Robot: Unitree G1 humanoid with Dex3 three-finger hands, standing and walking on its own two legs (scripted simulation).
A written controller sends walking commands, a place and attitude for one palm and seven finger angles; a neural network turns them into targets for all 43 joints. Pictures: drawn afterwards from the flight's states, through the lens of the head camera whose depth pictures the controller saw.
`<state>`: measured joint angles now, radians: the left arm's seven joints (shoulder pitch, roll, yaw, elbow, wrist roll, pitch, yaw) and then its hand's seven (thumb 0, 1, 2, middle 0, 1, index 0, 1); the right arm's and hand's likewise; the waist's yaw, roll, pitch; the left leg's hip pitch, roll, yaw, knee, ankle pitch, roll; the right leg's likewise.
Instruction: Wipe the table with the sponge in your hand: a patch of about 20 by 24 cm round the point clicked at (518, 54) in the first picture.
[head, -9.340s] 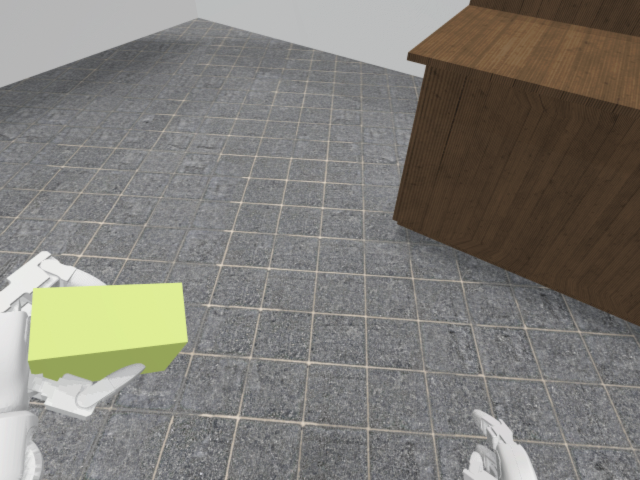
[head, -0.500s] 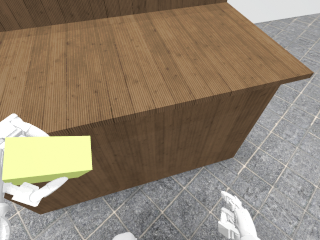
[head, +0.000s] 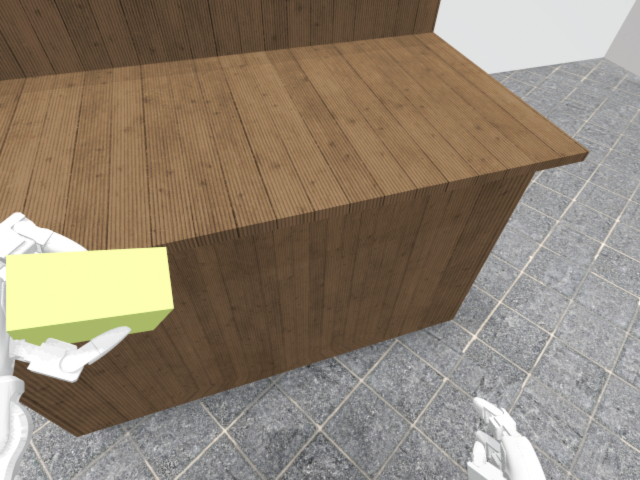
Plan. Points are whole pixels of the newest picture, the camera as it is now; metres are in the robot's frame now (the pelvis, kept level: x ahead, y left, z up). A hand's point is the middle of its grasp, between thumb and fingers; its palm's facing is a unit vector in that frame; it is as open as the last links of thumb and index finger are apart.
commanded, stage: come to a stop and stand still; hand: left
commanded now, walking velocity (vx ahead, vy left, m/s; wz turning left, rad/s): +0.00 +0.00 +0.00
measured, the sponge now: (116, 297) +0.24 +0.22 +0.16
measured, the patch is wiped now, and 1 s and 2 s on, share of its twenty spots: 0.00 0.00 0.00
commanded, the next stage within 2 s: look again from close up in 1.14 s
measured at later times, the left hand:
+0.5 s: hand (30, 315) +0.22 +0.29 +0.15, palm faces +0.43 -0.83 -0.35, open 10.1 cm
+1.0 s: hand (43, 283) +0.25 +0.30 +0.16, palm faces +0.44 -0.82 -0.37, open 10.1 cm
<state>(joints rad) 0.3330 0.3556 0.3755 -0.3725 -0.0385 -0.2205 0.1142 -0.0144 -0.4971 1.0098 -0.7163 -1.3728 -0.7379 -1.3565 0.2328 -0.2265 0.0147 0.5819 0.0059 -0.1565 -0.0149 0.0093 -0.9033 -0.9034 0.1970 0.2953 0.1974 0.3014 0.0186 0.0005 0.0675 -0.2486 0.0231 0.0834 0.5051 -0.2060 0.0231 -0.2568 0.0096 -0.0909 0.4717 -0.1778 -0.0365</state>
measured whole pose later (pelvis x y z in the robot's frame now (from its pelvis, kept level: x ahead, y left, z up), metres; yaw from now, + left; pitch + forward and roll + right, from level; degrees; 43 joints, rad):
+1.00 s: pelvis +0.05 +0.03 +0.01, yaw +4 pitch +0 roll -1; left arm 0.42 0.36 0.34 -0.44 -0.03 -0.20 0.11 -0.01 -0.49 1.01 -0.71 -1.37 -0.73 -1.36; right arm 0.18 -0.19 0.04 0.56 -0.01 -0.11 -0.03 0.01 -0.90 -0.90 0.20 0.30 0.20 0.30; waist 0.03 -0.02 0.04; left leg -0.21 -0.04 0.03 0.45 -0.24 0.07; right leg -0.19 0.02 -0.01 0.39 -0.20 0.00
